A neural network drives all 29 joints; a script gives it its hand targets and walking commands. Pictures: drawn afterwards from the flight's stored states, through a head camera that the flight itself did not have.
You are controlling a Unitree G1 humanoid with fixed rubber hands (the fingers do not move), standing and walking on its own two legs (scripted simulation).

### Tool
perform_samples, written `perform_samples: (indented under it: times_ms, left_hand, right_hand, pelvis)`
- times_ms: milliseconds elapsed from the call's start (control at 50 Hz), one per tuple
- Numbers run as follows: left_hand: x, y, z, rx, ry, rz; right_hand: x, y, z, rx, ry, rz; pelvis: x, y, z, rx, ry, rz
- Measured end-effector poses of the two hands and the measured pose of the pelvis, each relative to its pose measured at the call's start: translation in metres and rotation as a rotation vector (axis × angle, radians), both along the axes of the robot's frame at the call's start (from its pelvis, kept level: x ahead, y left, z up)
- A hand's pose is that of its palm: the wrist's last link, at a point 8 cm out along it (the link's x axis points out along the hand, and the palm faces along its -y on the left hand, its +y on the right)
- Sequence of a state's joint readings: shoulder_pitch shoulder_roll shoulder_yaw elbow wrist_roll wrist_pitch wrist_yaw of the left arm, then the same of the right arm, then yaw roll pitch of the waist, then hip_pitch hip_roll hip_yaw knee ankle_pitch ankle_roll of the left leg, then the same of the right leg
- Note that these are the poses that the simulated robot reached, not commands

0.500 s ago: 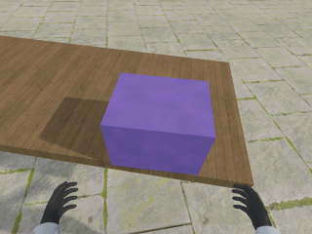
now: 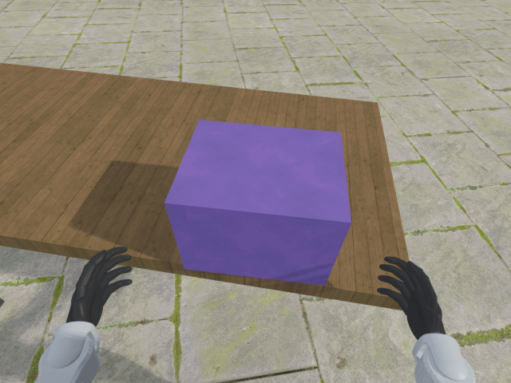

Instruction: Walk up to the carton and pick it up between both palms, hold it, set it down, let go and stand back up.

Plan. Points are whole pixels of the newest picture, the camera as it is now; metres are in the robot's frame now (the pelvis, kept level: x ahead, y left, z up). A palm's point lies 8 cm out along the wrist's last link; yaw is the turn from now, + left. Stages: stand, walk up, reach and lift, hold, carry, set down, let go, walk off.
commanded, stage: reach and lift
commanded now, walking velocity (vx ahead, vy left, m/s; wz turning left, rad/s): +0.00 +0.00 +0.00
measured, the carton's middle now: (261, 201) +0.43 +0.01 +0.01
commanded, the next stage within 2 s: none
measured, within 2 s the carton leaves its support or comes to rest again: neither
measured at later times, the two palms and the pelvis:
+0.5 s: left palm (95, 235) +0.29 +0.26 +0.09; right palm (425, 252) +0.29 -0.24 +0.08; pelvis +0.00 +0.00 +0.00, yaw +0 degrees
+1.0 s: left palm (98, 174) +0.36 +0.26 +0.14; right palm (426, 190) +0.37 -0.24 +0.13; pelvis +0.00 +0.00 +0.00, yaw +0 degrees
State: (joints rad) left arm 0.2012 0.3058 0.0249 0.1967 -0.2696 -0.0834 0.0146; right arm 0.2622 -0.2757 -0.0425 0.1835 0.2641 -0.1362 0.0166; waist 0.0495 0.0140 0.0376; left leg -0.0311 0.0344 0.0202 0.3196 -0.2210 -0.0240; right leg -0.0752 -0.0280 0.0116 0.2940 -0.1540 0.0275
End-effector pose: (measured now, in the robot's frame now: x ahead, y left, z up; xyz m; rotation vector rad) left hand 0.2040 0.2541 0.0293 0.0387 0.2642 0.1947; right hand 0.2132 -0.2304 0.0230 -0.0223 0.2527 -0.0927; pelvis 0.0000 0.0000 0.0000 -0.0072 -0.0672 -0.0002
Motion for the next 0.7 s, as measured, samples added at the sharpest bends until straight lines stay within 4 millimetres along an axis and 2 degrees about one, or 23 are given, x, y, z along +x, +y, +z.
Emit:
perform_samples:
  times_ms: [140, 280, 700]
  left_hand:
    - [0.024, -0.001, 0.011, -0.011, 0.003, -0.015]
    - [0.055, -0.002, 0.036, -0.009, -0.02, -0.032]
    - [0.115, 0.004, 0.08, -0.011, -0.02, -0.038]
  right_hand:
    - [0.022, -0.001, 0.009, 0.006, 0.003, 0.001]
    - [0.049, -0.004, 0.028, 0.013, -0.022, 0.009]
    - [0.112, -0.01, 0.073, 0.005, -0.037, 0.029]
  pelvis:
    - [-0.003, 0.001, 0.0, 0.002, 0.005, 0.001]
    - [-0.001, 0.001, 0.001, 0.0, 0.014, -0.005]
    - [0.004, -0.002, 0.001, -0.005, 0.06, -0.002]
